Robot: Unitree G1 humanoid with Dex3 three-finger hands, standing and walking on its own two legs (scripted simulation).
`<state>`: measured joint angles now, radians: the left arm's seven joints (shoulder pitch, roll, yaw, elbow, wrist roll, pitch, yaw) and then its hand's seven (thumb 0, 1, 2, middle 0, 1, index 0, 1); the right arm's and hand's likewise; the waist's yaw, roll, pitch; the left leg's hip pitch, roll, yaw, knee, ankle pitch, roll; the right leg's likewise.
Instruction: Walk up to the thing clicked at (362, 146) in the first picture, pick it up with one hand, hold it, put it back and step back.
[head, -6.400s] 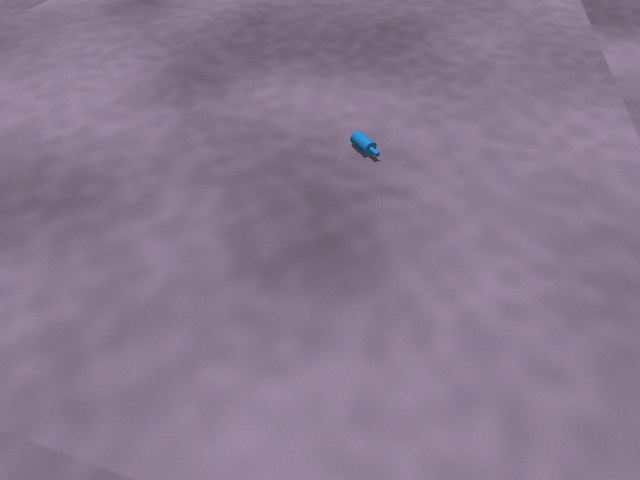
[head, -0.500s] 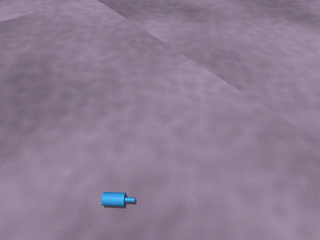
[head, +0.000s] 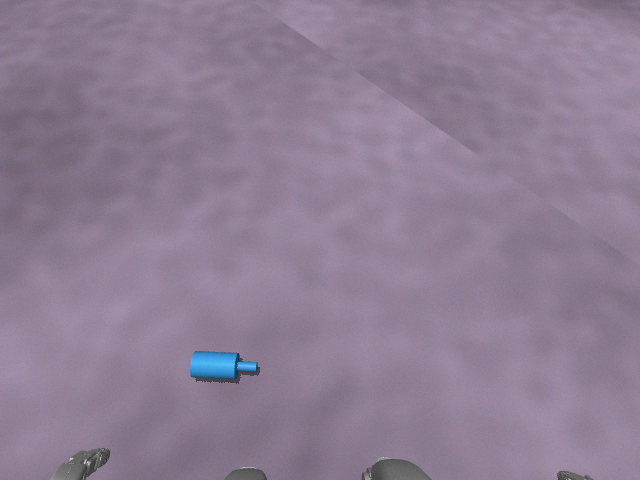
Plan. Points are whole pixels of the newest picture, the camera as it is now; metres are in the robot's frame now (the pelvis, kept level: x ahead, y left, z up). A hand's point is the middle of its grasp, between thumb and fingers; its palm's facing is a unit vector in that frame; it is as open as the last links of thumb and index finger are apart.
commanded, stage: walk up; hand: left
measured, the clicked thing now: (225, 365) +0.47 +0.29 -0.73
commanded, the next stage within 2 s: stand in 1.86 s
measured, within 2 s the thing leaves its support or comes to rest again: neither
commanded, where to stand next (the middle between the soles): +0.08 -0.02 m, yaw +0 degrees
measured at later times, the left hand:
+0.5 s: hand out of the picture -0.03 +0.27 -0.10, palm faces +0.09 -0.78 -0.62, open 7.4 cm
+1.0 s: hand out of the picture +0.05 +0.35 -0.17, palm faces +0.02 -0.92 -0.40, open 7.4 cm
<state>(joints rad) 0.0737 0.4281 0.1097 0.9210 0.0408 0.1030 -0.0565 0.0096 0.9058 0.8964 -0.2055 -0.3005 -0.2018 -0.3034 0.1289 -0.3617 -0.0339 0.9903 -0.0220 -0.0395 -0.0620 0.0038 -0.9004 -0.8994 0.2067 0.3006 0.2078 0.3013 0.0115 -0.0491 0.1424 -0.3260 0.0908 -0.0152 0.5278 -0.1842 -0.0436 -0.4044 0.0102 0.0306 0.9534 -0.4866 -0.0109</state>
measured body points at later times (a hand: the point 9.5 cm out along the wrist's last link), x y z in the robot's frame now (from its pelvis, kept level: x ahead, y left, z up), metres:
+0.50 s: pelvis -0.03 -0.06 -0.01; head +0.01 -0.12 +0.43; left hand -0.03 +0.30 -0.06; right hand +0.05 -0.37 -0.17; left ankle +0.00 +0.12 -0.66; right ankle -0.03 -0.20 -0.73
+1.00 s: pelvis +0.00 +0.05 -0.01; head +0.04 +0.09 +0.44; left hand +0.05 +0.39 -0.14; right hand +0.06 -0.28 -0.09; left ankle +0.01 +0.16 -0.73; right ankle +0.09 -0.11 -0.64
